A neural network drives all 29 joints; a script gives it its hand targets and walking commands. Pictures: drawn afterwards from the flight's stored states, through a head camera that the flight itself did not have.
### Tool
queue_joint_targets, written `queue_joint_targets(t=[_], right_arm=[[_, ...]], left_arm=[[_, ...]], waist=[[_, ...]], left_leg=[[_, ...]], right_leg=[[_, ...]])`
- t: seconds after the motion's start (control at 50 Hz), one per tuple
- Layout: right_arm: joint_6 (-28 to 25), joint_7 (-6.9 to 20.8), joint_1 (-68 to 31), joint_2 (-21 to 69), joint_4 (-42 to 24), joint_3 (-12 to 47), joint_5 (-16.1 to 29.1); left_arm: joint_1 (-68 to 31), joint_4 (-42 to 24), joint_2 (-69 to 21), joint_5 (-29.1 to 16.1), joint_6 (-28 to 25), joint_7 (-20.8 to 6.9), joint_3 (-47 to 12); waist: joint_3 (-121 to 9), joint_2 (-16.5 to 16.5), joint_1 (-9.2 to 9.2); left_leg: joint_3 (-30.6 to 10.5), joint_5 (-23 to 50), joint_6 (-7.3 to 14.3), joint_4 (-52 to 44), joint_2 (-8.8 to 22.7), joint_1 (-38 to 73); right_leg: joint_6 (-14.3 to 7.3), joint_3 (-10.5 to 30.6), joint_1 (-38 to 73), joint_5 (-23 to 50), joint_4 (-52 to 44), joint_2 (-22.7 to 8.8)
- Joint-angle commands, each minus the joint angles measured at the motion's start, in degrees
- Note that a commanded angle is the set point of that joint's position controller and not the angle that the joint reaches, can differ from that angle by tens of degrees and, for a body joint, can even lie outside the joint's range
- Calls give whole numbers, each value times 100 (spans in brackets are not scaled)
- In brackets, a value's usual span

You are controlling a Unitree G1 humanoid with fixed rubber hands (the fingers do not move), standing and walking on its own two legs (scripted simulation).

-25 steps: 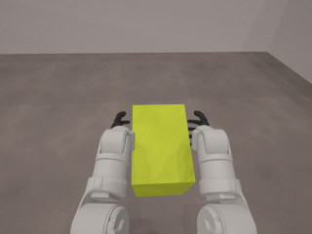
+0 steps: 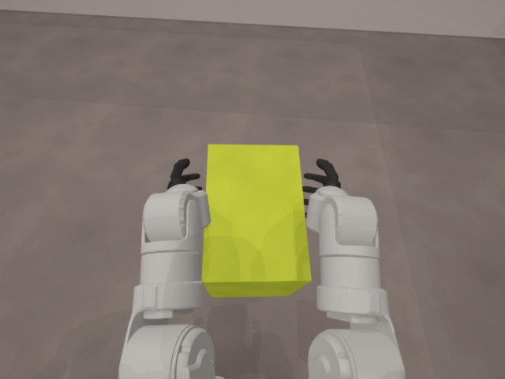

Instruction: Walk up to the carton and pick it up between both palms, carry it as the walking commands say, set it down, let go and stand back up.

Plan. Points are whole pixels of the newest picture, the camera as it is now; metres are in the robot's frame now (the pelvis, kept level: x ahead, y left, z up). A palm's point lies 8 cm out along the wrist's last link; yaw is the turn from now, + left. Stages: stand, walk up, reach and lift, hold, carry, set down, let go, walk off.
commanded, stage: carry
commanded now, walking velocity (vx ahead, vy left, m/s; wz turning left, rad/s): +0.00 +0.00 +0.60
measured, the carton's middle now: (251, 227) +0.38 +0.02 +0.02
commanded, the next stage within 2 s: none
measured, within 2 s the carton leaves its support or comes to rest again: neither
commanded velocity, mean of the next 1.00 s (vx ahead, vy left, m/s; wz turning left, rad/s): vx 0.00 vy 0.00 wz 0.60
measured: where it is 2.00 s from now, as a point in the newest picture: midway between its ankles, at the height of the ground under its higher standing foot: outside the picture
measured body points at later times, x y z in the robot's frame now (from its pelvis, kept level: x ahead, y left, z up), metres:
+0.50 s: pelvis -0.03 +0.00 +0.00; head +0.03 -0.02 +0.45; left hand +0.33 +0.17 +0.11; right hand +0.37 -0.05 +0.10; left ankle +0.06 +0.11 -0.71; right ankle -0.04 -0.14 -0.71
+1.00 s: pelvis -0.04 +0.02 -0.01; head +0.00 +0.03 +0.44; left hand +0.27 +0.26 +0.10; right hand +0.35 +0.05 +0.10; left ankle +0.01 +0.15 -0.71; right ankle -0.05 -0.14 -0.71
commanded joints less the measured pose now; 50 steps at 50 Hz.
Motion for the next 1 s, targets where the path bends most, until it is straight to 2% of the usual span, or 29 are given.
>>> queue_joint_targets(t=[0.0, 0.04, 0.08, 0.1, 0.14, 0.18, 0.22, 0.24, 0.26, 0.3, 0.34, 0.36, 0.4, 0.42, 0.46, 0.52, 0.56, 0.6, 0.62, 0.68, 0.74, 0.76, 0.8, 0.82, 0.86, 0.9, 0.92, 0.94, 0.98], right_arm=[[-364, 796, -3515, 5087, -1034, 2401, 1750], [-386, 745, -3244, 5138, -759, 2369, 1665], [-380, 735, -3515, 5091, -533, 2469, 1640], [-430, 750, -4009, 5008, -1114, 2725, 1829], [-363, 817, -3783, 5036, -1123, 2853, 1985], [-297, 863, -2993, 5029, -184, 2594, 1644], [-295, 909, -3124, 5031, -144, 2587, 1752], [-322, 947, -2654, 5050, -5, 2360, 1604], [-446, 788, -3348, 4296, -298, 2048, 1515], [-373, 960, -2689, 5203, -34, 2352, 1669], [-489, 885, -3098, 5059, -286, 2467, 1625], [-474, 878, -3202, 5036, -301, 2465, 1643], [-558, 768, -3549, 4916, -300, 2423, 1635], [-626, 758, -3860, 4953, -692, 2767, 1755], [-556, 748, -3608, 4674, -751, 2728, 1719], [-436, 865, -3538, 4964, -349, 2901, 1837], [-404, 927, -3494, 4924, -126, 2855, 1808], [-375, 945, -3165, 4957, 222, 2685, 1675], [-350, 913, -2714, 5000, 44, 2624, 1560], [-424, 913, -2767, 5028, 199, 2303, 1492], [-535, 930, -2962, 4928, -481, 2485, 1565], [-574, 890, -3192, 4935, -237, 2377, 1500], [-573, 812, -3491, 5027, -482, 2645, 1675], [-564, 810, -2997, 5108, -758, 2693, 1571], [-516, 841, -3581, 5040, -758, 2979, 1715], [-534, 840, -3752, 4874, -795, 2983, 1773], [-445, 880, -3754, 4710, -461, 2933, 1746], [-446, 913, -3399, 4850, -346, 2778, 1719], [-410, 991, -2544, 4996, 47, 2537, 1655]], left_arm=[[-4422, -910, -5743, -2523, -260, -1388, -3304], [-4881, -1244, -5531, -2650, -384, -1416, -3386], [-4989, -1032, -5351, -2449, -458, -1399, -3315], [-4437, -757, -5443, -2376, -408, -1424, -3240], [-3776, -757, -5384, -2179, -400, -1346, -3129], [-4098, -705, -5199, -2069, -414, -1276, -3101], [-4113, -775, -5218, -2000, -358, -1270, -3133], [-4254, -1133, -5196, -2056, -400, -1257, -3269], [-4335, -608, -4787, -1927, -387, -1123, -2972], [-4741, -1494, -5264, -2221, -525, -1182, -3439], [-4577, -986, -5262, -2194, -542, -1262, -3269], [-4624, -1126, -5329, -2147, -546, -1253, -3268], [-5168, -1010, -5183, -2219, -630, -1304, -3338], [-4985, -942, -5203, -2246, -697, -1302, -3258], [-3882, -419, -4948, -1867, -612, -1249, -2944], [-3953, -403, -5024, -1744, -605, -1218, -2943], [-4168, -480, -4912, -1758, -619, -1189, -2828], [-4036, -357, -4912, -1664, -512, -1226, -2825], [-3808, -472, -5136, -1757, -449, -1227, -2991], [-4639, -1064, -5188, -2095, -576, -1252, -3440], [-4198, -787, -5335, -2073, -565, -1322, -3335], [-5191, -1264, -5235, -2261, -651, -1362, -3574], [-5104, -1144, -5099, -2177, -715, -1340, -3301], [-4003, -893, -5416, -2181, -646, -1406, -3389], [-4155, -753, -5184, -2060, -694, -1392, -3122], [-3750, -204, -5121, -1826, -635, -1328, -2941], [-3545, 296, -4959, -1609, -573, -1301, -2760], [-3730, -289, -5033, -1733, -576, -1273, -2983], [-3873, -966, -5078, -1814, -556, -1259, -3264]], waist=[[-4079, 374, -42], [-4153, -731, -64], [-4002, -1826, -84], [-3688, -2050, -85], [-3763, -1508, -82], [-3513, -608, -218], [-3512, 1148, -174], [-3535, 1705, -207], [-3607, 1810, -152], [-3808, 1521, -135], [-4028, 820, -130], [-3963, 824, -49], [-4066, -531, 36], [-3893, -1960, -7], [-3499, -1739, -45], [-3409, -1456, -131], [-3571, -1298, -193], [-3474, 444, -211], [-3422, 1192, -123], [-3592, 1637, -145], [-3732, 1153, -96], [-3824, 891, -60], [-3770, -1443, -6], [-3698, -1964, 18], [-3221, -1878, -65], [-3178, -1864, -153], [-3144, -1786, -262], [-3400, -814, -277], [-3253, 1918, -147]], left_leg=[[-1401, 3636, 234, -502, 1038, 1863], [-529, 2099, -154, 98, 559, 822], [378, -1000, -364, 685, 245, 35], [480, -1087, -321, 497, 457, 9], [616, -505, -195, -713, 288, 695], [-701, 2413, 107, -597, 780, 1905], [-2479, 4615, 434, -1118, 1558, 2957], [-2689, 5129, 429, -1218, 1463, 2998], [-2592, 4348, 412, -1329, 1383, 2861], [-2001, 4270, 302, -1159, 1109, 2787], [-1864, 3817, 252, -1001, 1078, 2422], [-1535, 2861, -88, -1011, 827, 1670], [-200, 571, -504, -179, 123, 398], [157, -1066, -462, 637, 175, 50], [284, -1107, -384, 576, 539, -171], [829, -364, -254, -465, 233, 708], [-76, 1406, 16, -945, 495, 1732], [-1657, 4780, 403, -781, 1184, 2500], [-2111, 5238, 520, -896, 1427, 2872], [-2162, 5003, 363, -1056, 1139, 2508], [-1799, 3855, 148, -936, 886, 1800], [-1408, 3001, -57, -904, 752, 1316], [-130, -215, -395, 306, 107, 77], [150, -1287, -362, 978, 266, -86], [395, -1112, -264, 364, 554, -236], [723, -661, -132, -136, 227, 605], [571, 208, -67, -917, 194, 1023], [-430, 1892, 132, -1151, 485, 1966], [-2589, 6078, 550, -1047, 1294, 3069]], right_leg=[[-88, 356, 1931, 1328, -1379, -27], [-544, 644, 3056, 3762, -1155, -1065], [-984, 917, 3243, 5364, -857, -2134], [-877, 531, 3274, 5860, -589, -2012], [-640, -2, 3047, 5964, 42, -1666], [-213, -151, 1442, 3412, 475, -985], [-1, -91, 40, -818, 827, 107], [2, 185, -45, -1178, 877, 391], [-21, 365, 220, -879, 625, 350], [-105, 224, 607, -213, 107, 359], [-115, 298, 1573, 498, -971, 266], [-240, 175, 2429, 913, -1577, 38], [-806, 958, 3707, 2765, -1708, -1567], [-1165, 1137, 3587, 4035, -1285, -2316], [-1119, 582, 3398, 4997, -784, -2171], [-674, -333, 3045, 5526, 17, -1656], [-309, -358, 2232, 4399, 485, -1180], [0, -368, 958, 1082, 798, -345], [-42, -263, 393, -1075, 673, 20], [-67, 121, 981, -513, -25, 234], [-154, 115, 2229, 373, -1239, -21], [-320, 145, 2889, 693, -1570, -289], [-1052, 944, 3714, 2967, -1316, -2011], [-1374, 902, 3418, 3518, -1269, -2553], [-1079, 113, 3463, 5299, -630, -2180], [-633, -514, 3326, 5721, 94, -1792], [-425, -680, 3031, 5382, 627, -1512], [-212, -581, 2106, 3643, 964, -1153], [11, -336, 178, -1287, 1370, 167]])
